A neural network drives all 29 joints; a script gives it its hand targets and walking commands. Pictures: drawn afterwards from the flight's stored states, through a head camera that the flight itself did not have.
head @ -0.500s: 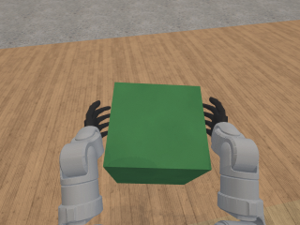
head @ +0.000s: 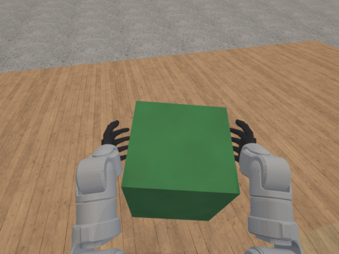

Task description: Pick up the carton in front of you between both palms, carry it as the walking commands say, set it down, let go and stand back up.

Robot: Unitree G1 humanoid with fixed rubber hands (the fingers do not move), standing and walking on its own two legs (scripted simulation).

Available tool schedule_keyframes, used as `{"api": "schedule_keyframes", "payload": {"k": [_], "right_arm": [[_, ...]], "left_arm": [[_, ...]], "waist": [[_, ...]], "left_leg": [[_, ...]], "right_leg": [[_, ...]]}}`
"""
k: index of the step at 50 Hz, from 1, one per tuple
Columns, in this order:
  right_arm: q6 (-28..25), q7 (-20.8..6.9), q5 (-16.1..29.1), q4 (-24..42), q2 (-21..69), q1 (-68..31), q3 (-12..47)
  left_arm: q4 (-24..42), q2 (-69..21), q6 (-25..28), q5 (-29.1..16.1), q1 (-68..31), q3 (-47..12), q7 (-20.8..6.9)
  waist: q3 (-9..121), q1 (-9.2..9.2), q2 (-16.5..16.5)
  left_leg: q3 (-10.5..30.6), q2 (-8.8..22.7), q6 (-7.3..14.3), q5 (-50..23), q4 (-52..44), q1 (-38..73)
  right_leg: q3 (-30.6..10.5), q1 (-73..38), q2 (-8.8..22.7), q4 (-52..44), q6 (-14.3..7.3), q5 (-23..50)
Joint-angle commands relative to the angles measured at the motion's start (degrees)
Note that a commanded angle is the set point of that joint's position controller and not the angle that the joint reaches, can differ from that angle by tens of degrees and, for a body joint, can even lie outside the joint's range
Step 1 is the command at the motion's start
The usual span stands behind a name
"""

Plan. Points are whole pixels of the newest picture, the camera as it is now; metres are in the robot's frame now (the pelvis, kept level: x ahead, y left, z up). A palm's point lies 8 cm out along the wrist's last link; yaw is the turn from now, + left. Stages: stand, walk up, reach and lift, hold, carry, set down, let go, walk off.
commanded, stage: carry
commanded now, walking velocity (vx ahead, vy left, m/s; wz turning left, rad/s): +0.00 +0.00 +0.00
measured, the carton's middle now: (175, 166) +0.33 +0.00 +0.03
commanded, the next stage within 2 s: none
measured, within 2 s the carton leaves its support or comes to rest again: neither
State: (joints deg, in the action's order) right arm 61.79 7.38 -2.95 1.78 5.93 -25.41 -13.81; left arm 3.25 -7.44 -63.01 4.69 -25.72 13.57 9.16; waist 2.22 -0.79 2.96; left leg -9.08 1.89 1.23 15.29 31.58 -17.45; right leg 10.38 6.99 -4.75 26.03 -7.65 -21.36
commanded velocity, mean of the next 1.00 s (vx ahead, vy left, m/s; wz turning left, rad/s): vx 0.29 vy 0.00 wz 0.00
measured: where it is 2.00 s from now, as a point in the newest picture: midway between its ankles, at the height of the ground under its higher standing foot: (163, 196)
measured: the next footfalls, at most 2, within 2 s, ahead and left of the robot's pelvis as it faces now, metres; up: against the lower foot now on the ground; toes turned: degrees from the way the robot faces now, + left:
left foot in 0.88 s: +0.14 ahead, +0.19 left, +0.00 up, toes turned +5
right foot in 1.26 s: +0.42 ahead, +0.00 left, -0.03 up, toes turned -1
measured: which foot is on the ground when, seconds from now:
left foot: down 0.00-0.64, up 0.66-0.86, down 0.88-1.00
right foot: down 0.00-0.92, up 0.94-1.00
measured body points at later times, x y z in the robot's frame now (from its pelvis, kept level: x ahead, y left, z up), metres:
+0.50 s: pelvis -0.02 +0.04 +0.00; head -0.03 +0.04 +0.45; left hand +0.32 +0.19 +0.11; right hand +0.32 -0.12 +0.11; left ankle +0.01 +0.11 -0.73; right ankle -0.07 -0.01 -0.73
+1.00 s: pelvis +0.11 +0.09 -0.01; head +0.13 +0.08 +0.44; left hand +0.46 +0.24 +0.09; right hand +0.45 -0.06 +0.07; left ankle +0.10 +0.18 -0.73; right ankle -0.02 -0.02 -0.64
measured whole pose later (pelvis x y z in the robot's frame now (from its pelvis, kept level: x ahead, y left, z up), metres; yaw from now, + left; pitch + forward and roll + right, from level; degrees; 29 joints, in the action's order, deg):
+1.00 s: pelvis +0.11 +0.09 -0.01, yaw +2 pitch +4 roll +0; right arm 60.2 7.7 -4.4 -0.1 7.1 -25.6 -13.9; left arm 0.1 -5.3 -60.8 1.0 -27.5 14.0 10.6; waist 2.6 -1.7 -1.4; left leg -5.0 -0.2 2.9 19.8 37.5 -21.5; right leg 3.2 23.1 1.0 69.0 -0.8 -31.2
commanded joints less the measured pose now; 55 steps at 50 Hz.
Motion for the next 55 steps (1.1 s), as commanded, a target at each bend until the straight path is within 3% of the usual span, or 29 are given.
{"api": "schedule_keyframes", "payload": {"k": [1, 2, 4, 5, 7, 8, 10, 12, 16, 21, 22, 25, 27, 29, 30, 31, 33, 36, 37, 38, 41, 42, 43, 44, 46, 47, 51, 53, 55], "right_arm": [[0.46, -0.73, 9.64, 1.14, 42.79, -30.07, 32.42], [0.01, -0.66, 9.13, 3.68, 43.05, -34.00, 31.86], [-0.13, -0.99, 11.19, 6.16, 45.03, -34.08, 34.02], [0.13, -0.86, 9.93, 4.42, 43.61, -34.45, 32.94], [0.69, -0.65, 9.09, 3.49, 43.04, -32.35, 32.05], [-0.06, -0.83, 9.56, 4.24, 45.39, -33.29, 32.78], [0.87, -0.56, 9.11, 4.25, 42.09, -31.02, 32.02], [0.43, -1.04, 9.22, 3.71, 42.91, -32.97, 32.31], [0.40, -1.34, 10.48, 4.39, 43.50, -33.10, 33.64], [0.90, -0.49, 8.24, 1.71, 41.62, -32.45, 31.36], [0.47, -0.35, 8.38, 3.94, 41.96, -34.30, 32.19], [0.54, -0.63, 9.38, 3.40, 42.69, -36.26, 32.39], [1.10, -0.43, 9.73, 1.29, 43.85, -35.55, 31.09], [1.09, 0.06, 8.22, 1.17, 41.40, -35.95, 29.91], [1.46, 0.04, 8.86, -1.61, 42.02, -36.00, 29.77], [0.53, -0.20, 8.70, 1.74, 43.09, -38.08, 30.62], [0.77, 0.08, 7.69, -2.68, 41.59, -33.70, 28.65], [-0.01, 0.05, 7.57, -4.25, 41.27, -32.66, 27.76], [-0.51, 0.25, 7.80, -1.58, 41.80, -33.74, 29.31], [-0.01, 0.21, 6.89, -6.68, 41.03, -30.64, 27.18], [-1.02, 0.00, 8.26, -3.62, 42.90, -29.03, 27.30], [-1.76, 0.04, 9.12, 1.04, 43.55, -33.46, 30.39], [-2.28, -0.15, 8.76, 2.66, 43.15, -33.36, 29.80], [-2.05, 0.13, 9.53, 0.70, 43.06, -33.49, 29.68], [-2.14, 0.10, 11.02, 6.09, 44.19, -35.28, 34.02], [-2.12, 0.08, 11.37, 7.28, 43.91, -37.51, 36.32], [-4.03, -1.00, 18.25, 16.40, 45.77, -41.24, 42.23], [-4.58, -1.10, 19.42, 18.05, 44.97, -41.19, 42.50], [-3.62, -0.90, 19.57, 15.45, 43.14, -37.88, 42.68]], "left_arm": [[1.79, -43.05, 0.67, -11.11, -32.25, -33.70, -1.18], [3.64, -43.85, 1.33, -12.51, -34.22, -35.35, -1.44], [6.51, -45.23, 1.46, -13.46, -34.78, -36.35, -1.70], [2.87, -45.80, 0.85, -11.93, -33.89, -35.62, -1.66], [4.02, -45.76, 0.99, -13.79, -35.14, -35.79, -1.85], [8.32, -45.90, 1.47, -15.33, -38.73, -37.41, -2.07], [1.71, -45.75, 0.48, -14.31, -31.75, -34.52, -1.91], [3.94, -44.65, 0.97, -13.27, -36.12, -35.20, -1.78], [1.49, -45.32, 0.81, -13.55, -33.74, -34.33, -2.14], [-1.13, -44.02, 0.63, -11.22, -31.95, -32.44, -1.59], [-1.30, -43.80, 0.35, -10.23, -32.35, -32.16, -1.63], [-1.63, -44.02, 0.67, -10.41, -33.90, -32.28, -1.28], [1.32, -43.23, 1.14, -11.68, -36.07, -32.73, -1.20], [-2.03, -44.08, 0.87, -10.65, -35.88, -32.15, -0.78], [-2.28, -42.96, 0.75, -10.61, -36.70, -31.24, -0.44], [-1.17, -44.84, 1.04, -11.12, -36.50, -32.32, -0.91], [-1.75, -44.40, 1.33, -12.84, -38.72, -33.64, -0.82], [-0.29, -43.82, 2.28, -13.19, -37.92, -35.12, -0.49], [0.12, -45.29, 2.47, -14.04, -37.25, -34.87, -0.73], [-0.47, -43.81, 2.25, -13.42, -37.78, -34.40, -0.55], [-0.11, -46.78, 2.63, -16.49, -37.63, -36.82, -0.87], [-0.12, -47.13, 2.81, -15.72, -38.28, -35.96, -1.14], [3.98, -48.01, 3.44, -16.40, -39.50, -36.16, -1.45], [1.66, -48.68, 2.89, -15.53, -38.49, -37.80, -1.27], [1.76, -49.08, 3.64, -15.70, -35.84, -34.95, -1.83], [-1.31, -46.76, 3.51, -13.31, -33.04, -33.50, -1.67], [0.51, -44.51, 4.74, -10.79, -26.38, -29.53, -1.06], [6.36, -43.51, 5.57, -12.10, -30.48, -33.33, -0.83], [8.07, -39.58, 5.06, -10.83, -28.84, -32.54, -0.31]], "waist": [[18.65, 1.32, -0.87], [19.08, 1.73, -3.56], [22.07, 1.22, -1.23], [22.02, 1.27, -4.86], [21.70, 1.59, -1.67], [21.84, 0.83, -2.88], [20.76, 1.53, 0.47], [18.28, 1.49, -4.27], [21.33, 0.90, -5.34], [20.63, 1.22, -0.59], [19.73, 0.71, -4.35], [18.35, 1.61, -1.94], [15.17, 2.13, 0.93], [10.14, 4.26, 0.83], [8.92, 4.45, 3.64], [8.12, 5.10, 4.84], [8.53, 5.12, 3.16], [10.32, 4.18, -2.54], [12.49, 4.62, 2.01], [10.33, 5.92, 1.23], [16.23, 2.20, 1.10], [21.25, -3.11, -2.82], [22.47, -3.94, -20.45], [22.45, -3.72, -24.36], [23.29, -4.34, -9.30], [22.09, -4.59, -2.49], [22.04, -1.07, -2.85], [21.58, -2.32, -11.48], [18.70, -2.17, -11.65]], "left_leg": [[5.03, 4.84, 1.26, -10.47, 0.29, 4.19], [5.29, 6.32, 1.79, -12.72, 1.12, 5.38], [5.26, 5.82, 2.63, -21.96, 0.35, 7.46], [5.75, 6.72, 2.93, -23.65, 0.25, 9.22], [6.67, 7.98, 3.11, -27.32, 0.38, 10.77], [7.77, 8.00, 4.23, -23.57, 0.82, 9.11], [7.69, 7.60, 3.53, -18.67, -1.90, 7.28], [8.13, 7.18, 3.51, -14.31, -2.56, 6.42], [10.72, 8.22, 4.54, -23.06, -4.47, 10.01], [9.44, 8.04, 4.94, -22.49, -5.60, 9.90], [10.39, 8.23, 4.80, -25.21, -3.84, 8.88], [10.14, 7.26, 5.72, -0.23, -7.07, 5.33], [11.94, 6.34, 4.97, 20.05, -7.46, 0.03], [3.45, 0.62, 3.00, 14.95, 2.80, -10.11], [2.68, 0.47, 2.26, 12.13, 10.16, -14.97], [4.19, 1.18, 2.33, 11.24, 12.48, -20.56], [4.22, 0.60, 2.53, 11.97, 15.11, -24.06], [6.35, 2.23, 2.95, 11.05, 13.33, -18.89], [3.76, -0.06, 2.60, 11.29, 9.27, -18.02], [1.91, -1.27, 2.62, 7.68, 9.41, -19.83], [-3.12, -5.03, 2.73, 5.79, -0.89, 0.64], [6.38, -0.07, 5.53, 4.95, -5.07, 16.23], [26.24, 11.69, 11.69, -18.17, -6.54, 29.01], [39.32, 17.75, 17.58, -35.94, -8.11, 33.07], [38.32, 17.62, 18.39, -44.24, -2.38, 34.43], [34.44, 16.39, 15.90, -33.36, -3.30, 33.02], [20.89, 11.76, 8.60, -27.34, -5.32, 22.50], [17.88, 10.15, 9.63, -26.67, -4.82, 22.57], [15.15, 8.58, 9.40, -30.01, -5.35, 14.66]], "right_leg": [[-8.35, -6.94, 15.69, -1.96, 6.12, 45.50], [-10.49, -7.27, 16.55, -2.48, 6.47, 45.46], [-6.88, -8.32, 14.15, 3.01, 6.30, 45.58], [-8.41, -5.07, 14.70, 1.26, 5.87, 40.60], [-8.41, -3.84, 13.45, 0.48, 4.99, 34.44], [-8.46, -4.70, 13.83, -0.12, 6.19, 34.40], [-7.45, -3.94, 14.21, -0.30, 5.18, 29.42], [-9.00, -1.97, 13.54, -1.41, 5.09, 23.92], [-7.74, -3.00, 12.44, 1.51, 3.38, 15.67], [-7.43, -0.69, 12.41, 0.08, 4.27, 15.10], [-7.64, -3.08, 12.10, -0.66, 3.73, 17.94], [-7.03, -0.63, 11.32, -0.99, 2.37, -4.85], [-12.64, 1.47, 12.75, -5.57, 0.39, -18.25], [-24.03, 0.23, 21.04, -13.96, -4.64, -25.58], [-25.85, -4.24, 23.32, -15.32, -5.86, -23.29], [-23.98, -7.51, 24.45, -13.60, -5.76, -9.15], [-22.68, -11.87, 24.08, -9.02, -6.17, 6.34], [-22.80, -9.71, 25.84, -7.64, -6.04, 8.88], [-18.05, -12.61, 23.13, -5.73, -4.26, 10.47], [-16.08, -12.43, 21.38, -4.47, -3.72, 19.54], [-4.85, -5.82, 16.33, 7.26, 1.95, 36.09], [-0.50, 3.92, 13.85, 21.46, 5.32, 33.00], [0.75, 24.39, 5.92, 38.81, 9.24, 12.20], [-4.67, 34.41, 1.58, 47.76, 8.24, -12.79], [-8.70, 41.52, 4.63, 53.80, 6.37, -12.36], [-10.59, 43.02, 5.17, 51.82, 6.13, -9.58], [-8.27, 33.68, 8.56, 34.04, 5.58, 0.05], [-7.17, 30.86, 7.41, 22.64, 6.43, 2.09], [-3.39, 21.34, 4.97, 12.88, 4.89, 9.94]]}}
